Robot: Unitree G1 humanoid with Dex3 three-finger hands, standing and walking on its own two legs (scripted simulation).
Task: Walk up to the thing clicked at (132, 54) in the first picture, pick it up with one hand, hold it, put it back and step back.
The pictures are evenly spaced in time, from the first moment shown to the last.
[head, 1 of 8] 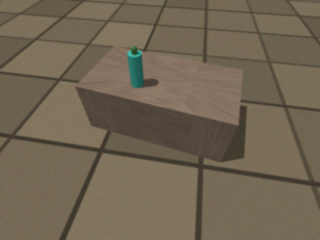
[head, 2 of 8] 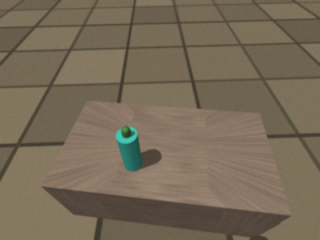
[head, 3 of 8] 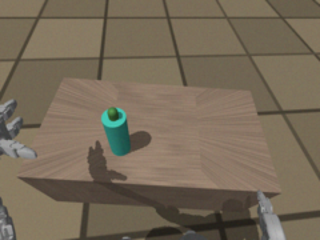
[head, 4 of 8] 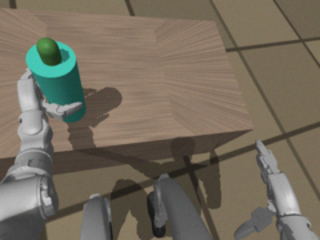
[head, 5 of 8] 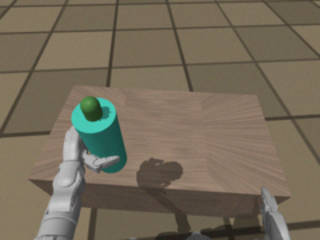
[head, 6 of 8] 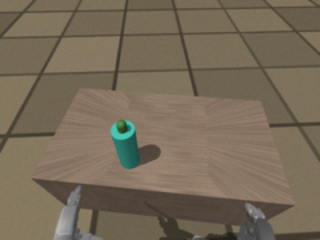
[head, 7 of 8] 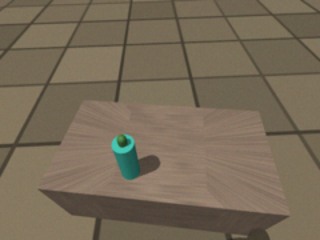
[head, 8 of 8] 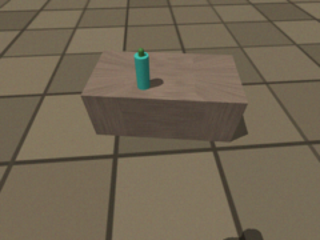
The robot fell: no
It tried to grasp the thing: yes
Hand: left
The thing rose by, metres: 0.26
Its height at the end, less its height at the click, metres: +0.00
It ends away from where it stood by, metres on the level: 0.03
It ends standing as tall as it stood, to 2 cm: yes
